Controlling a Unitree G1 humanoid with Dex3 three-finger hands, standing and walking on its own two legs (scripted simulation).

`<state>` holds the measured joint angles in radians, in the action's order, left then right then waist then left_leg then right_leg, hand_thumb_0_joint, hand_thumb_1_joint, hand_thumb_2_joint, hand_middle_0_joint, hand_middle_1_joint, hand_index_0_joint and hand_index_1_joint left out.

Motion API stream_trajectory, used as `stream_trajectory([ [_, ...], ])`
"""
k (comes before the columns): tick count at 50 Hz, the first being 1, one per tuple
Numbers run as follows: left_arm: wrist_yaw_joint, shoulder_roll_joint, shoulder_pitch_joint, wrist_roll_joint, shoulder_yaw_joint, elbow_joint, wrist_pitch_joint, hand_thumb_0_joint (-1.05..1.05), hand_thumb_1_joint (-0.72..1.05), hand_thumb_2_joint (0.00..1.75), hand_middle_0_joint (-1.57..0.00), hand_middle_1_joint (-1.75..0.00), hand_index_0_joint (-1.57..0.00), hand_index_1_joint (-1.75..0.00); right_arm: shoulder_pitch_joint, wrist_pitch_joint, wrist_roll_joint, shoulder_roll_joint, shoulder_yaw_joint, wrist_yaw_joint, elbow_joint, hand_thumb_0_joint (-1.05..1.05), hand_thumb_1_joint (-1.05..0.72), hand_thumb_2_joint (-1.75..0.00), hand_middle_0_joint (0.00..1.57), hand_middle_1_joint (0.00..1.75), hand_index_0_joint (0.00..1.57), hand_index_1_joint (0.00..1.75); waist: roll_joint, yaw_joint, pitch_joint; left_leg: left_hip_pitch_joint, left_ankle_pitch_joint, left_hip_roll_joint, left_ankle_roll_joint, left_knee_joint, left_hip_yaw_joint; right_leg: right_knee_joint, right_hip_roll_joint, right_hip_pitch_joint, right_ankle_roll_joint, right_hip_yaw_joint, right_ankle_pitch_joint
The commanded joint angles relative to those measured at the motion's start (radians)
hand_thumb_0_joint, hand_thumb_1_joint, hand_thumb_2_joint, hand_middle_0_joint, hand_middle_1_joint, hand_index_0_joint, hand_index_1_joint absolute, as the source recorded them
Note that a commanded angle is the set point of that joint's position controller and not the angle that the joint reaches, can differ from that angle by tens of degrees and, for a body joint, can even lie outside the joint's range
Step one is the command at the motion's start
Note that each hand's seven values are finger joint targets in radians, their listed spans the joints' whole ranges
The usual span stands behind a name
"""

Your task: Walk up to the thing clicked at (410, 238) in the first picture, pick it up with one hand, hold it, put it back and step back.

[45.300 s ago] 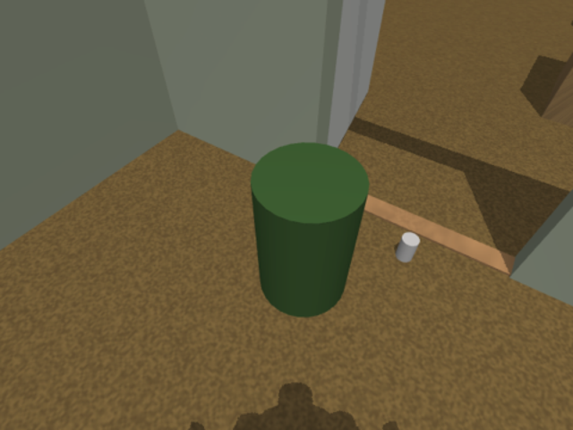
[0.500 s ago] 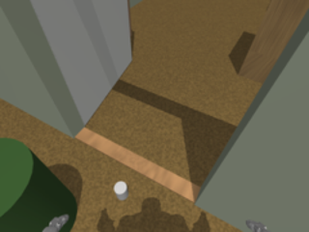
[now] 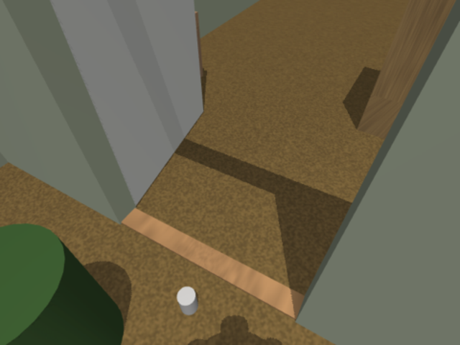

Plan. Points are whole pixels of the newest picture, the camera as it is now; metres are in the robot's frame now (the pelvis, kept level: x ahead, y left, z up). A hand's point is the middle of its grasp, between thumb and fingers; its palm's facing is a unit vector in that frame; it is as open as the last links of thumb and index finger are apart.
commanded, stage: stand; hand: left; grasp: from above
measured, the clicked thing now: (187, 301) +0.45 +0.20 -0.72
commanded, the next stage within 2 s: step back in 1.76 s
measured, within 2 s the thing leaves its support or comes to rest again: neither
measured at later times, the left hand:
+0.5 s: hand out of the picture +0.06 +0.23 -0.16, palm faces +0.03 -0.94 -0.33, open 7.4 cm
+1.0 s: hand out of the picture +0.08 +0.23 -0.15, palm faces +0.02 -0.94 -0.33, open 7.4 cm
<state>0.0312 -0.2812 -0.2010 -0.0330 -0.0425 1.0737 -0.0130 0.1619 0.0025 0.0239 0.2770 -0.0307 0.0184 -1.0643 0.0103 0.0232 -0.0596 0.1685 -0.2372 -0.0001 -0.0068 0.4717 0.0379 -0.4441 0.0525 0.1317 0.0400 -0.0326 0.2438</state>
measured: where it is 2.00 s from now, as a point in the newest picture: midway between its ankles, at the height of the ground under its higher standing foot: outside the picture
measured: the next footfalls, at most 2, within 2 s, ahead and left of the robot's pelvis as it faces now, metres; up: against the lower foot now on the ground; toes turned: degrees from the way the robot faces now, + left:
none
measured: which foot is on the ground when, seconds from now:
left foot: down 0.00-1.00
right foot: down 0.00-1.00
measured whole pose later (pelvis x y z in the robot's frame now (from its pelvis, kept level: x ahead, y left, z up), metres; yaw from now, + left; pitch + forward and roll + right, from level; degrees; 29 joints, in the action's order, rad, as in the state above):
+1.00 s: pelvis +0.01 -0.02 +0.01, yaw +0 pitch -3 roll +0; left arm 0.01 -0.31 -0.10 -0.02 -0.04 1.15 0.00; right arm 0.11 -0.01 0.01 0.33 -0.01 0.01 -1.14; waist 0.01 0.01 -0.06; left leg 0.11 -0.18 0.03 -0.03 0.35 0.04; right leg -0.33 0.03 0.08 0.02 -0.04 0.20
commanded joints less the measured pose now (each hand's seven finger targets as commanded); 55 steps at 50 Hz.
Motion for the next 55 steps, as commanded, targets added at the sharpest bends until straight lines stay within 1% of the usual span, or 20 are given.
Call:
stream_trajectory([
  [1, 0.007, -0.191, 0.030, 0.001, -0.032, -0.032, 0.028, 0.00, 0.90, 0.90, -0.20, -0.30, -0.20, -0.30, -0.030, -0.027, 0.002, 0.193, -0.041, 0.013, 0.048, 0.00, -0.90, -0.90, 0.20, 0.30, 0.20, 0.30, 0.000, -0.010, 0.012, 0.012, 0.054, 0.085, 0.030, -0.150, 0.093, 0.112, 0.061, -0.003, -0.046, 0.066, -0.051],
  [3, 0.008, -0.191, 0.034, 0.002, -0.030, -0.024, 0.033, 0.00, 0.90, 0.90, -0.20, -0.30, -0.20, -0.30, -0.036, -0.028, 0.001, 0.193, -0.041, 0.011, 0.039, 0.00, -0.90, -0.90, 0.20, 0.30, 0.20, 0.30, -0.006, -0.007, 0.030, -0.008, 0.108, 0.087, 0.030, -0.139, 0.087, 0.126, 0.068, -0.014, -0.045, 0.068, -0.075],
  [7, 0.006, -0.199, 0.049, 0.004, -0.031, -0.007, 0.030, 0.00, 0.90, 0.90, -0.20, -0.30, -0.20, -0.30, -0.042, -0.025, 0.001, 0.200, -0.037, 0.010, 0.025, 0.00, -0.90, -0.90, 0.20, 0.30, 0.20, 0.30, 0.002, -0.006, 0.014, 0.016, 0.049, 0.086, 0.026, -0.164, 0.089, 0.142, 0.063, -0.023, -0.044, 0.064, -0.032],
  [9, 0.005, -0.201, 0.055, 0.006, -0.030, 0.000, 0.034, 0.00, 0.90, 0.90, -0.20, -0.30, -0.20, -0.30, -0.050, -0.026, 0.000, 0.196, -0.034, 0.009, 0.022, 0.00, -0.90, -0.90, 0.20, 0.30, 0.20, 0.30, -0.012, -0.006, 0.017, -0.011, 0.106, 0.092, 0.027, -0.154, 0.085, 0.146, 0.070, -0.019, -0.045, 0.070, -0.066],
  [11, 0.004, -0.208, 0.068, 0.007, -0.031, 0.000, 0.033, 0.00, 0.90, 0.90, -0.20, -0.30, -0.20, -0.30, -0.039, -0.027, -0.001, 0.206, -0.033, 0.009, 0.014, 0.00, -0.90, -0.90, 0.20, 0.30, 0.20, 0.30, 0.000, -0.009, 0.026, -0.010, 0.116, 0.092, 0.023, -0.159, 0.080, 0.150, 0.072, -0.036, -0.045, 0.073, -0.085],
  [14, 0.003, -0.211, 0.074, 0.008, -0.030, 0.009, 0.033, 0.00, 0.90, 0.90, -0.20, -0.30, -0.20, -0.30, -0.051, -0.026, 0.000, 0.207, -0.031, 0.010, 0.008, 0.00, -0.90, -0.90, 0.20, 0.30, 0.20, 0.30, 0.008, -0.010, 0.027, -0.011, 0.112, 0.096, 0.024, -0.163, 0.079, 0.150, 0.072, -0.033, -0.044, 0.070, -0.082],
  [17, 0.000, -0.219, 0.082, 0.010, -0.031, 0.016, 0.029, 0.00, 0.90, 0.90, -0.20, -0.30, -0.20, -0.30, -0.043, -0.025, -0.002, 0.217, -0.029, 0.009, 0.001, 0.00, -0.90, -0.90, 0.20, 0.30, 0.20, 0.30, 0.008, -0.012, 0.020, 0.002, 0.059, 0.093, 0.021, -0.180, 0.082, 0.159, 0.065, -0.031, -0.047, 0.069, -0.044],
  [20, -0.002, -0.219, 0.089, 0.010, -0.030, 0.019, 0.031, 0.00, 0.90, 0.90, -0.20, -0.30, -0.20, -0.30, -0.046, -0.024, -0.002, 0.219, -0.026, 0.008, -0.002, 0.00, -0.90, -0.90, 0.20, 0.30, 0.20, 0.30, 0.000, -0.012, 0.019, -0.002, 0.070, 0.096, 0.022, -0.180, 0.082, 0.161, 0.067, -0.028, -0.047, 0.072, -0.044],
  [23, -0.002, -0.220, 0.093, 0.012, -0.030, 0.020, 0.036, 0.00, 0.90, 0.90, -0.20, -0.30, -0.20, -0.30, -0.051, -0.028, -0.003, 0.223, -0.024, 0.009, -0.004, 0.00, -0.90, -0.90, 0.20, 0.30, 0.20, 0.30, -0.003, -0.010, 0.054, -0.038, 0.170, 0.105, 0.026, -0.158, 0.075, 0.156, 0.077, -0.048, -0.047, 0.075, -0.133],
  [24, -0.002, -0.219, 0.090, 0.012, -0.028, 0.026, 0.035, 0.00, 0.90, 0.90, -0.20, -0.30, -0.20, -0.30, -0.053, -0.027, -0.004, 0.219, -0.023, 0.008, -0.007, 0.00, -0.90, -0.90, 0.20, 0.30, 0.20, 0.30, -0.014, -0.011, 0.041, -0.036, 0.156, 0.102, 0.023, -0.162, 0.075, 0.164, 0.072, -0.035, -0.045, 0.071, -0.110],
  [29, -0.004, -0.223, 0.103, 0.014, -0.028, 0.026, 0.035, 0.00, 0.90, 0.90, -0.20, -0.30, -0.20, -0.30, -0.057, -0.028, -0.003, 0.230, -0.019, 0.008, -0.012, 0.00, -0.90, -0.90, 0.20, 0.30, 0.20, 0.30, -0.003, -0.013, 0.044, -0.032, 0.180, 0.107, 0.021, -0.167, 0.072, 0.166, 0.074, -0.050, -0.046, 0.074, -0.135],
  [31, -0.005, -0.229, 0.111, 0.014, -0.030, 0.026, 0.035, 0.00, 0.90, 0.90, -0.20, -0.30, -0.20, -0.30, -0.056, -0.026, -0.004, 0.231, -0.018, 0.008, -0.014, 0.00, -0.90, -0.90, 0.20, 0.30, 0.20, 0.30, -0.004, -0.015, 0.054, -0.031, 0.157, 0.107, 0.023, -0.171, 0.070, 0.167, 0.073, -0.056, -0.045, 0.074, -0.121],
  [32, -0.004, -0.229, 0.110, 0.014, -0.029, 0.023, 0.038, 0.00, 0.90, 0.90, -0.20, -0.30, -0.20, -0.30, -0.055, -0.027, -0.004, 0.225, -0.016, 0.007, -0.013, 0.00, -0.90, -0.90, 0.20, 0.30, 0.20, 0.30, -0.014, -0.013, 0.059, -0.035, 0.203, 0.110, 0.024, -0.163, 0.069, 0.163, 0.077, -0.065, -0.046, 0.071, -0.162],
  [38, -0.006, -0.227, 0.118, 0.017, -0.028, 0.025, 0.038, 0.00, 0.90, 0.90, -0.20, -0.30, -0.20, -0.30, -0.067, -0.029, -0.005, 0.242, -0.017, 0.009, -0.015, 0.00, -0.90, -0.90, 0.20, 0.30, 0.20, 0.30, 0.007, -0.013, 0.080, -0.046, 0.230, 0.114, 0.023, -0.163, 0.065, 0.160, 0.077, -0.079, -0.046, 0.068, -0.183],
  [41, -0.006, -0.231, 0.120, 0.016, -0.028, 0.028, 0.037, 0.00, 0.90, 0.90, -0.20, -0.30, -0.20, -0.30, -0.066, -0.029, -0.007, 0.231, -0.013, 0.008, -0.017, 0.00, -0.90, -0.90, 0.20, 0.30, 0.20, 0.30, -0.004, -0.016, 0.067, -0.051, 0.244, 0.116, 0.021, -0.167, 0.067, 0.160, 0.077, -0.070, -0.046, 0.064, -0.190],
  [42, -0.006, -0.235, 0.120, 0.017, -0.029, 0.024, 0.039, 0.00, 0.90, 0.90, -0.20, -0.30, -0.20, -0.30, -0.067, -0.030, -0.005, 0.237, -0.015, 0.008, -0.015, 0.00, -0.90, -0.90, 0.20, 0.30, 0.20, 0.30, -0.007, -0.015, 0.091, -0.068, 0.279, 0.117, 0.022, -0.158, 0.061, 0.155, 0.080, -0.079, -0.047, 0.065, -0.236],
  [46, -0.009, -0.237, 0.134, 0.017, -0.027, 0.019, 0.038, 0.00, 0.90, 0.90, -0.20, -0.30, -0.20, -0.30, -0.070, -0.030, -0.006, 0.241, -0.013, 0.007, -0.018, 0.00, -0.90, -0.90, 0.20, 0.30, 0.20, 0.30, -0.002, -0.020, 0.070, -0.047, 0.227, 0.115, 0.016, -0.176, 0.062, 0.164, 0.076, -0.068, -0.045, 0.063, -0.173],
  [52, -0.009, -0.245, 0.132, 0.019, -0.027, 0.018, 0.041, 0.00, 0.90, 0.90, -0.20, -0.30, -0.20, -0.30, -0.074, -0.030, -0.008, 0.249, -0.014, 0.004, -0.016, 0.00, -0.90, -0.90, 0.20, 0.30, 0.20, 0.30, -0.006, -0.020, 0.090, -0.050, 0.246, 0.117, 0.023, -0.174, 0.062, 0.163, 0.081, -0.089, -0.047, 0.065, -0.207],
  [54, -0.010, -0.246, 0.137, 0.019, -0.026, 0.019, 0.040, 0.00, 0.90, 0.90, -0.20, -0.30, -0.20, -0.30, -0.082, -0.030, -0.008, 0.242, -0.012, 0.004, -0.016, 0.00, -0.90, -0.90, 0.20, 0.30, 0.20, 0.30, -0.007, -0.020, 0.068, -0.056, 0.231, 0.119, 0.019, -0.181, 0.064, 0.165, 0.079, -0.063, -0.047, 0.064, -0.176],
  [55, -0.011, -0.238, 0.136, 0.017, -0.024, 0.019, 0.038, 0.00, 0.90, 0.90, -0.20, -0.30, -0.20, -0.30, -0.089, -0.030, -0.008, 0.245, -0.012, 0.004, -0.017, 0.00, -0.90, -0.90, 0.20, 0.30, 0.20, 0.30, 0.006, -0.019, 0.057, -0.049, 0.192, 0.116, 0.017, -0.187, 0.065, 0.176, 0.075, -0.043, -0.045, 0.062, -0.133],
])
